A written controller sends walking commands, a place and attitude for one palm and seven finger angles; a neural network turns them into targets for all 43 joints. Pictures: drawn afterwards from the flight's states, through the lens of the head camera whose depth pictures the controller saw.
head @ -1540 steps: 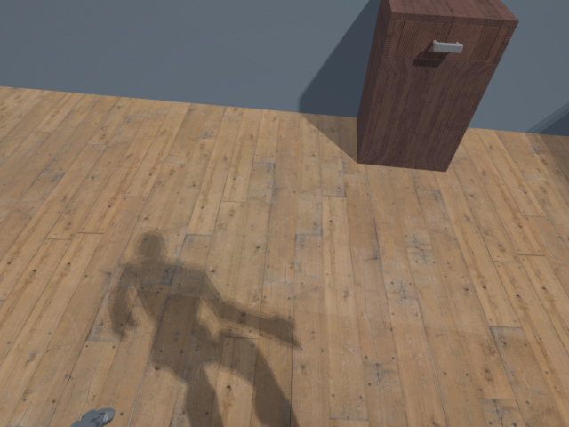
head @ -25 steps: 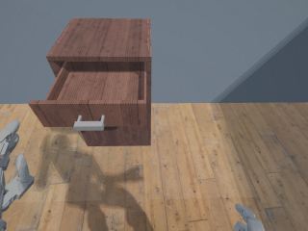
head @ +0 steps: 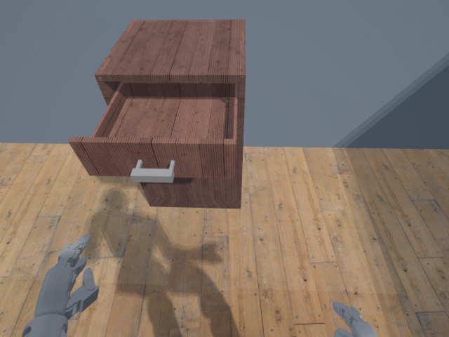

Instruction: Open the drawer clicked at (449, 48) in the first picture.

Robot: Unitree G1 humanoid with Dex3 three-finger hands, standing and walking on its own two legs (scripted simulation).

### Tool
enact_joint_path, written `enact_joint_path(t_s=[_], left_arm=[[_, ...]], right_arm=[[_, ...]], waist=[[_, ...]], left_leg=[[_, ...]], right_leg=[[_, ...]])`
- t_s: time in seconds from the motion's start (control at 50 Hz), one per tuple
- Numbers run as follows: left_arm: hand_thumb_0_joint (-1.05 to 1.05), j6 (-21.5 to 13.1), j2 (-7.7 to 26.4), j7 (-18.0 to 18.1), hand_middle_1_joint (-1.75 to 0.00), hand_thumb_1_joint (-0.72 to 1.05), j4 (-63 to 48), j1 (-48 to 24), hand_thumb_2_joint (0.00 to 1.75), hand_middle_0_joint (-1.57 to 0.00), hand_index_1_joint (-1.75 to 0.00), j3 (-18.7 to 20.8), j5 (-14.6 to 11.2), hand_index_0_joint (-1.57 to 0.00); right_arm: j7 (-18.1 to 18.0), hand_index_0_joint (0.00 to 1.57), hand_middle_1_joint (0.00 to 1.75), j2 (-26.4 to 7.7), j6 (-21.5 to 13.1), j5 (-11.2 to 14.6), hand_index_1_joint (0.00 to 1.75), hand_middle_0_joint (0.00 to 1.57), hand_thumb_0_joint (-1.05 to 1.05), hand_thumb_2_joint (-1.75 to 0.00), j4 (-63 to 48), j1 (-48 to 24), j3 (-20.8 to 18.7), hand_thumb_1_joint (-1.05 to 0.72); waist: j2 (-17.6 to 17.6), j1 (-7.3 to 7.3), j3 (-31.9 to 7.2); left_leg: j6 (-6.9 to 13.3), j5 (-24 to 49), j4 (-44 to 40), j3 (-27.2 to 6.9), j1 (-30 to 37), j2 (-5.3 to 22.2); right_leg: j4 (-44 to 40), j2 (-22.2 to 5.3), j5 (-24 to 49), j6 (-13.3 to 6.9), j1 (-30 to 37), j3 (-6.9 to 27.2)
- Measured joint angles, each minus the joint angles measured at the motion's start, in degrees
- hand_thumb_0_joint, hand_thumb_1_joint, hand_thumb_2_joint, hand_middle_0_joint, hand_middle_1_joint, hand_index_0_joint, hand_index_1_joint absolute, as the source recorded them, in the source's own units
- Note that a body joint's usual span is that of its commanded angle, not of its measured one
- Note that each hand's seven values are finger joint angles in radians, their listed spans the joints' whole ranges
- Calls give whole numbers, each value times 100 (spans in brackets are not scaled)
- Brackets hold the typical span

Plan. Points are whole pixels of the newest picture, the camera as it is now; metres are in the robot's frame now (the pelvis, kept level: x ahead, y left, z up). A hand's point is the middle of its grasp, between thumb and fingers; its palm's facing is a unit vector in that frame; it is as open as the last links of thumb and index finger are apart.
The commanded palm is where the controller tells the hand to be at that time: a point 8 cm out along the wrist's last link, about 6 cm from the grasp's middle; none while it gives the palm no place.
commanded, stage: let the arm hang, fingers relaxed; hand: left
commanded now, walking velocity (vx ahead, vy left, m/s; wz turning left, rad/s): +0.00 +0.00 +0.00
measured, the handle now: (154, 169) +0.54 +0.21 -0.08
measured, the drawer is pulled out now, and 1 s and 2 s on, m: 0.28 0.28 0.28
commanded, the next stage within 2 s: look to check the result in 0.98 s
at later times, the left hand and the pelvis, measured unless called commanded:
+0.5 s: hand out of the picture +0.01 +0.19 -0.15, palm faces +0.02 -0.97 -0.24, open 7.3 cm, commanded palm none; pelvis +0.00 -0.01 +0.02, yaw -1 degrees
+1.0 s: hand out of the picture +0.00 +0.17 -0.15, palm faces +0.01 -0.98 -0.19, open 7.3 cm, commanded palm none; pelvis +0.00 +0.00 +0.02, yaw -2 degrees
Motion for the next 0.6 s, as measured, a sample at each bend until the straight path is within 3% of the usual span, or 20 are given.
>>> enact_joint_path(t_s=[0.06,0.08,0.14,0.22,0.32,0.6], left_arm=[[1,440,-267,-145,-29,91,1783,-452,90,-19,-30,-381,-9,-20],[1,477,-365,-188,-29,91,2232,-504,90,-19,-30,-512,-15,-19],[1,448,-730,-305,-29,91,3280,-439,90,-20,-30,-938,-13,-20],[-3,217,-684,-195,-30,100,3853,-433,90,-21,-30,-757,-75,-21],[-2,227,-438,-134,-30,98,4596,-459,90,-21,-30,-676,-93,-21],[0,159,-660,-150,-29,92,5535,-654,90,-20,-30,-841,-114,-20]], right_arm=[[-24,20,30,175,130,-73,30,20,1,-90,176,21,146,-91],[-32,20,30,220,166,-50,30,20,1,-90,237,35,184,-91],[-62,20,30,270,346,69,30,20,1,-90,490,122,146,-91],[-108,20,30,300,470,99,30,20,1,-90,864,351,28,-91],[-214,20,30,365,388,97,30,20,1,-90,1288,508,-16,-91],[-269,20,30,455,310,108,30,20,1,-90,1925,633,59,-92]], waist=[[-305,-26,178],[-360,-10,270],[-234,-10,486],[-136,169,602],[-194,223,632],[74,164,362]], left_leg=[[-30,67,-11,101,83,-141],[-57,46,16,118,125,-123],[-79,-341,150,-65,216,49],[-11,-401,209,-215,312,139],[1,108,-631,-159,785,152],[96,459,-1337,9,1266,61]], right_leg=[[-111,-14,144,53,104,258],[-357,20,559,24,225,279],[-662,239,719,-194,501,121],[-1367,448,1003,-307,802,-62],[-1849,491,1263,-256,1050,-12],[-2464,397,1614,-141,1458,179]])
